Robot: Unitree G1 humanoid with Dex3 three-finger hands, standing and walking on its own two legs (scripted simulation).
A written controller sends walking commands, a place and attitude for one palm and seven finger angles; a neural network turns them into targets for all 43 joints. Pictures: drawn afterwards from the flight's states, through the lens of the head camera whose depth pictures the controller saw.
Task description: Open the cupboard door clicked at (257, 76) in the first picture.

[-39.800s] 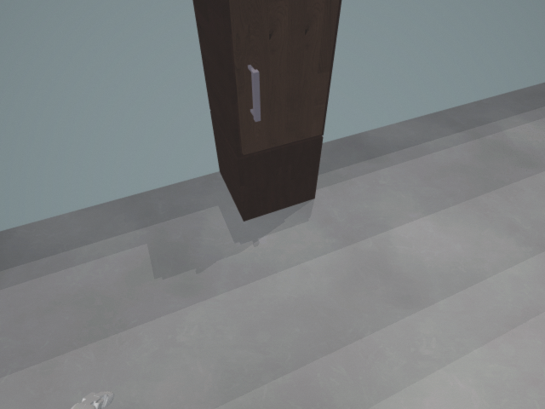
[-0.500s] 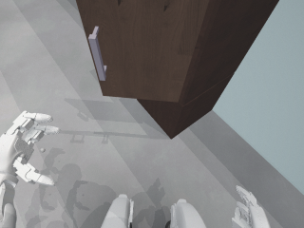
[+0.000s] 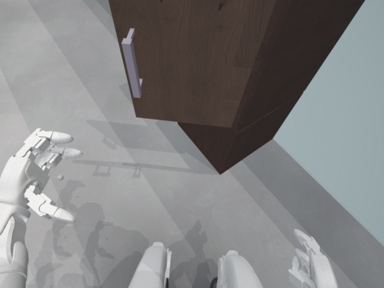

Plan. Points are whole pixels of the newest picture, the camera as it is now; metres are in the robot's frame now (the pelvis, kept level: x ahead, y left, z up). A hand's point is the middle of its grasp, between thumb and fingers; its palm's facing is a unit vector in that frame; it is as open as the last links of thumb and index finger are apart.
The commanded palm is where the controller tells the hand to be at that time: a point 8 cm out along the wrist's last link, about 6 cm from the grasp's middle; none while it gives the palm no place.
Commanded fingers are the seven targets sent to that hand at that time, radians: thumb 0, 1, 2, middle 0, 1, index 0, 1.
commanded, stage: move the hooked fingers beside the handle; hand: left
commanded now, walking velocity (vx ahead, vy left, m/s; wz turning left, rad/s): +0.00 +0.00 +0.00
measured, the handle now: (134, 65) +0.62 +0.20 +0.03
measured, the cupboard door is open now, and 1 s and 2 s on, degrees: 49 49 48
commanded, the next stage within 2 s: none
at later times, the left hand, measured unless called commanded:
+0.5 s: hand (83, 132) +0.40 +0.26 +0.05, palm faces -0.03 -1.00 -0.03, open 14.0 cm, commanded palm +0.39 +0.31 +0.05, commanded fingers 0.00 -0.50 0.30 -0.30 -1.20 -0.30 -1.20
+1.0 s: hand (97, 99) +0.49 +0.26 +0.05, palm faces -0.05 -1.00 -0.03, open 14.0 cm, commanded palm +0.49 +0.30 +0.04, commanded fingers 0.00 -0.50 0.30 -0.30 -1.20 -0.30 -1.20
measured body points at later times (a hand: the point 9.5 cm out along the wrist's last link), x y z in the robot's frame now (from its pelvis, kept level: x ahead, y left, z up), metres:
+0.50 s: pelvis +0.01 +0.00 +0.00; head +0.13 +0.02 +0.43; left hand +0.40 +0.32 +0.05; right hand +0.11 -0.27 -0.10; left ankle +0.04 +0.11 -0.62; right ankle +0.04 -0.13 -0.62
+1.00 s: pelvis +0.00 +0.00 -0.02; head +0.16 +0.03 +0.40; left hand +0.49 +0.31 +0.05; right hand +0.04 -0.28 -0.12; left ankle +0.04 +0.11 -0.62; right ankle +0.04 -0.13 -0.62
